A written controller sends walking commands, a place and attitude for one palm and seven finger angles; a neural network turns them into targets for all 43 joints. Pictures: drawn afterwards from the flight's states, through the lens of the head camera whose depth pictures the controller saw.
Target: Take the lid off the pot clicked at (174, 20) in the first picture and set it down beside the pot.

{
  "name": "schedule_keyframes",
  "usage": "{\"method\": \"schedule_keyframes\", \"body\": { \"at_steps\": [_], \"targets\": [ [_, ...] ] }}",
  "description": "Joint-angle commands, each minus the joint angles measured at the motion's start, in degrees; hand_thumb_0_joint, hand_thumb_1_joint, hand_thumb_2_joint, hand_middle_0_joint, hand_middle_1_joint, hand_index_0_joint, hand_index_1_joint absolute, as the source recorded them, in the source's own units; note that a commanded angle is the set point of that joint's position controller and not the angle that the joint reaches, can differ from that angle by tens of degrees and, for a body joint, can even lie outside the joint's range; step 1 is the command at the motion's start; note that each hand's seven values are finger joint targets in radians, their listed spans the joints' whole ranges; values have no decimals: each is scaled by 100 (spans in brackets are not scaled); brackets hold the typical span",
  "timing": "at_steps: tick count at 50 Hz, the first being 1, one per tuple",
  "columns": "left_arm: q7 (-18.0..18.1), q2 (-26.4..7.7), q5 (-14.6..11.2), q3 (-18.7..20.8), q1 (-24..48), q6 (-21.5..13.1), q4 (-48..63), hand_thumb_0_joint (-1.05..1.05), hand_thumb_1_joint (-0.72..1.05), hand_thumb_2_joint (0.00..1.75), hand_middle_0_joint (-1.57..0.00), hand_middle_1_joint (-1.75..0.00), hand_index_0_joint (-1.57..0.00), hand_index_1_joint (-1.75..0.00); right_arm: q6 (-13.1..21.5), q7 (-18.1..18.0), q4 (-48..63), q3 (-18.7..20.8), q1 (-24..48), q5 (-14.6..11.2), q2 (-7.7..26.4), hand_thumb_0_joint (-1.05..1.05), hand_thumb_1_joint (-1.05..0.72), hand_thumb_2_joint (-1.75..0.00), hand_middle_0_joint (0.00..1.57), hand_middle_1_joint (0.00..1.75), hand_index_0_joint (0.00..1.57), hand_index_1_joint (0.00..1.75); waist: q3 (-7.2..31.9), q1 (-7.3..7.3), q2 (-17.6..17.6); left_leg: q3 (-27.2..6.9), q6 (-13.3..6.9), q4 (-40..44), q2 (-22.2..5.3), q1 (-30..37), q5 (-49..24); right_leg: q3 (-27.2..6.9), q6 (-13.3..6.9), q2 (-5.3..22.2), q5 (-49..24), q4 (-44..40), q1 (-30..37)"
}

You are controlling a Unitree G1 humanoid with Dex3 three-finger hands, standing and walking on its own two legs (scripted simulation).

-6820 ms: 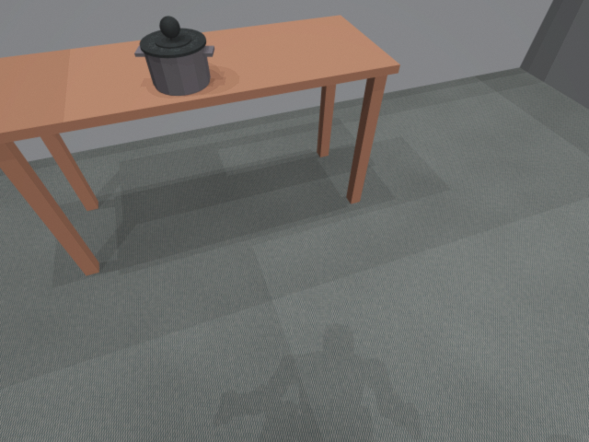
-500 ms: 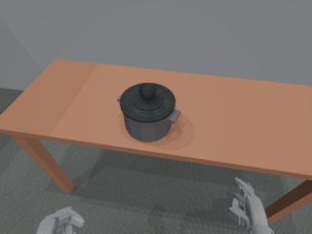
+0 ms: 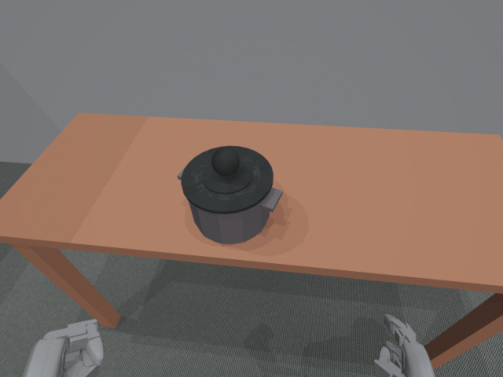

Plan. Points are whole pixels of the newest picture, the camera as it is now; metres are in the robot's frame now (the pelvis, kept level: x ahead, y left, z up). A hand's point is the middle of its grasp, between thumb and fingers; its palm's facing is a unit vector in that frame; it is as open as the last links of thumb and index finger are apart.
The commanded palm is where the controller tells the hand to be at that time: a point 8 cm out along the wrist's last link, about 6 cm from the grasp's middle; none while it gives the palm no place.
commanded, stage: raise the hand higher, near the body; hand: left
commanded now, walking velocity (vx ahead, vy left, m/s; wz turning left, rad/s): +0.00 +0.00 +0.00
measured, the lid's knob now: (225, 161) +0.47 +0.10 +0.08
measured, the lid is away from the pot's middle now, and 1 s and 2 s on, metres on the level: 0.00 0.00 0.00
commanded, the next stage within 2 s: reach forward and open the fingers in 0.42 s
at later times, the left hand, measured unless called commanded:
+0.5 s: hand (71, 323) +0.16 +0.24 +0.10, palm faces +0.30 -0.86 -0.42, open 3.1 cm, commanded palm +0.11 +0.28 +0.13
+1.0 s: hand (54, 303) +0.17 +0.27 +0.11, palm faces -0.24 -0.02 -0.97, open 4.1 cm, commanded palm +0.17 +0.27 +0.17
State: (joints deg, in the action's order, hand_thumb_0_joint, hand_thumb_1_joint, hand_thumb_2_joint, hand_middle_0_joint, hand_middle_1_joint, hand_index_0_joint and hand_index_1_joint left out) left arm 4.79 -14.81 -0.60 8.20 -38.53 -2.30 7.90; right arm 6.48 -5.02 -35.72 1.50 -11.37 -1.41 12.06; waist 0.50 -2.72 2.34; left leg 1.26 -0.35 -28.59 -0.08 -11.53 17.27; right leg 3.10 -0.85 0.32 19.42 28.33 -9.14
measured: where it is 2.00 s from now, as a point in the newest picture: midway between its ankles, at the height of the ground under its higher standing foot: outside the picture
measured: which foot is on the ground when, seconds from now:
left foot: down 0.00-1.00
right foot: down 0.00-1.00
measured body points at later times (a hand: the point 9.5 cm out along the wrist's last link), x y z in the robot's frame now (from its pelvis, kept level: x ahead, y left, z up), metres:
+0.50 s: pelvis -0.01 +0.01 +0.00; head -0.02 -0.01 +0.45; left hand +0.13 +0.29 +0.12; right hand +0.18 -0.20 -0.08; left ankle -0.02 +0.12 -0.74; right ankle -0.05 -0.10 -0.74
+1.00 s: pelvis -0.03 +0.01 +0.00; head -0.02 -0.04 +0.45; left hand +0.18 +0.27 +0.16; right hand +0.18 -0.21 -0.10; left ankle -0.02 +0.12 -0.74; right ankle -0.05 -0.10 -0.74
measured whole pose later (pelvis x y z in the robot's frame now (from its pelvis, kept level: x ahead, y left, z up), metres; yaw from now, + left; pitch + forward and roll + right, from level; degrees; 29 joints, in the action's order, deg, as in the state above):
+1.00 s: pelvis -0.03 +0.01 +0.00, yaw +1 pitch +1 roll +0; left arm -13.0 -38.9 41.9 5.8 -19.8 0.1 19.3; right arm -5.3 -0.8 -31.1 0.0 -7.1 -2.6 17.0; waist 0.8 -3.6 8.2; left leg 0.7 -1.4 -26.8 0.7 -14.3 13.2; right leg 3.8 -0.1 1.0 15.3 25.9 -11.4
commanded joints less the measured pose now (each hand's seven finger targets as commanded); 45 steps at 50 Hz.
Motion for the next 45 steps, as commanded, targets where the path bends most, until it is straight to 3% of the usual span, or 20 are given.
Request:
{"method": "schedule_keyframes", "body": {
  "at_steps": [1, 6, 13, 15, 19, 21, 24, 26, 27, 28, 29, 30, 33, 35, 36, 39, 41, 42, 44, 45],
  "targets": [
    [88, -780, -42, 551, -102, -394, 1422, 0, 90, 90, -130, -150, -130, -150, 375, 24, 1023, 115, 690, 37, 463, 0, -90, -90, 20, 30, 20, 30, 362, -39, -65, 31, -186, 208, -36, 631, -2166, 50, 94, 143, -2200, -482, -178],
    [87, -842, -45, 648, -25, -441, 1746, 0, 90, 90, -130, -150, -130, -150, 344, 48, 1084, 84, 705, 54, 454, 0, -90, -90, 20, 30, 20, 30, 301, -49, -161, 4, -169, 305, -76, 710, -2204, 87, 91, 117, -2126, -545, -153],
    [98, -941, -72, 744, 236, -502, 2151, 0, 90, 90, -130, -150, -130, -150, 317, 84, 1150, 9, 690, 81, 457, 0, -90, -90, 20, 30, 20, 30, 245, -61, 54, -47, -144, 430, -88, 767, -2010, 73, 64, 93, -1860, -642, -113],
    [84, -892, -79, 736, 309, -502, 2091, 0, 90, 90, -130, -150, -130, -150, 304, 106, 1152, -17, 726, 82, 448, 0, -90, -90, 20, 30, 20, 30, 136, -42, -155, -44, -147, 444, -87, 684, -1858, 86, 64, 83, -1776, -681, -123],
    [107, -1097, -110, 913, 484, -578, 2555, 0, 90, 90, -130, -150, -130, -150, 329, 125, 1166, -35, 743, 79, 479, 0, -90, -90, 20, 30, 20, 30, 219, -86, 220, -75, -116, 440, -99, 754, -1842, 24, 34, 64, -1711, -705, -63],
    [126, -1024, -110, 918, 443, -582, 2354, 0, 90, 90, -130, -150, -130, -150, 336, 116, 1127, -28, 723, 89, 449, 0, -90, -90, 20, 30, 20, 30, 212, -79, -79, -72, -126, 494, -117, 736, -1760, 75, 51, 71, -1616, -713, -61],
    [135, -1166, -131, 1055, 598, -615, 2523, 0, 90, 90, -130, -150, -130, -150, 327, 127, 1120, -28, 774, 68, 487, 0, -90, -90, 20, 30, 20, 30, 130, -92, 90, -72, -113, 493, -114, 720, -1635, 23, 37, 52, -1527, -754, -82],
    [136, -1106, -147, 1022, 680, -678, 2654, 0, 90, 90, -130, -150, -130, -150, 347, 125, 1137, -37, 744, 76, 478, 0, -90, -90, 20, 30, 20, 30, 163, -79, -13, -91, -119, 519, -127, 753, -1666, 41, 39, 68, -1516, -763, -61],
    [299, -2295, 2363, 633, 1019, -275, 2967, 0, 88, 89, -128, -149, -128, -149, 28, 230, 1192, -114, 783, 196, 921, 0, -90, -90, 20, 30, 20, 30, 144, -79, 383, 16, -157, 333, -50, 53, -1873, -53, 28, -48, -1554, -371, -614],
    [419, -1869, 2420, 699, 978, -14, 3177, 0, 85, 89, -125, -147, -125, -147, -158, 297, 1412, -51, 849, 171, 711, 0, -90, -90, 20, 30, 20, 30, 239, -129, 537, 17, -124, 341, -76, -39, -1950, 140, -54, -16, -1442, -269, -522],
    [463, -2086, 3034, 643, 821, 230, 3001, 0, 83, 89, -123, -145, -123, -145, -314, 355, 1387, -55, 945, 106, 736, 0, -90, -90, 20, 30, 20, 30, 123, -201, 556, -3, -77, 338, -123, -93, -1795, -22, -119, -98, -1249, -270, -536],
    [448, -2160, 3480, 626, 690, 397, 2993, 0, 80, 90, -122, -142, -122, -142, -460, 423, 1452, -48, 951, 130, 757, 0, -90, -90, 20, 30, 20, 30, 431, -236, 557, 44, -80, 298, -112, -128, -1725, -5, -136, -100, -1108, -206, -498],
    [234, -2667, 4401, 642, 891, 761, 2737, 0, 70, 95, -121, -125, -121, -125, -854, 515, 1502, -37, 1149, 94, 873, 0, -90, -90, 20, 30, 20, 30, 740, -249, 242, 1, -116, 229, -74, -130, -1542, -148, -118, -93, -1075, -224, -426],
    [-30, -2910, 4646, 587, 1301, 837, 2825, 0, 63, 99, -118, -118, -118, -118, -942, 531, 1576, -56, 1318, 6, 863, 0, -90, -90, 20, 30, 20, 30, 1008, -191, 376, -53, -139, 227, -83, -3, -1490, -174, -77, -36, -1082, -260, -316],
    [-195, -2972, 4664, 569, 1346, 835, 2571, 0, 59, 102, -117, -115, -117, -115, -962, 511, 1504, -27, 1296, -19, 872, 0, -90, -90, 20, 30, 20, 30, 964, -169, 150, -99, -171, 239, -64, 38, -1501, -170, -39, -20, -1156, -336, -323],
    [-756, -3244, 4483, 681, 1318, 764, 2340, 0, 49, 108, -114, -104, -114, -104, -939, 491, 1533, -6, 1453, -136, 913, 0, -90, -90, 20, 30, 20, 30, 924, -142, 4, -144, -233, 218, -5, 93, -1742, -245, 15, -2, -1727, -423, -175],
    [-1108, -3380, 4356, 612, 1806, 646, 2206, 0, 43, 111, -111, -97, -111, -97, -962, 449, 1410, 13, 1248, -110, 946, 0, -90, -90, 20, 30, 20, 30, 812, -23, -221, -134, -271, 269, 55, 89, -1816, -160, 107, 44, -1887, -517, -242],
    [-1257, -3373, 4301, 510, 2029, 590, 2221, 0, 39, 113, -110, -93, -110, -93, -952, 426, 1440, 11, 1248, -110, 956, 0, -90, -90, 20, 30, 20, 30, 683, 12, -102, -145, -285, 315, 69, 105, -1760, -142, 118, 58, -1868, -576, -272],
    [-1469, -3842, 4294, 936, 2317, 450, 2264, 0, 33, 115, -108, -86, -108, -86, -877, 408, 1478, -9, 1360, -121, 969, 0, -90, -90, 20, 30, 20, 30, 835, -55, -92, -171, -298, 273, 79, 236, -1856, -207, 109, 28, -2022, -625, -217],
    [-1543, -3666, 4250, 753, 2492, 339, 2161, 0, 30, 116, -106, -83, -106, -83, -862, 395, 1456, -22, 1180, -98, 912, 0, -90, -90, 20, 30, 20, 30, 847, -17, -96, -157, -303, 302, 114, 241, -1872, -99, 131, 69, -1960, -608, -140]
  ]
}}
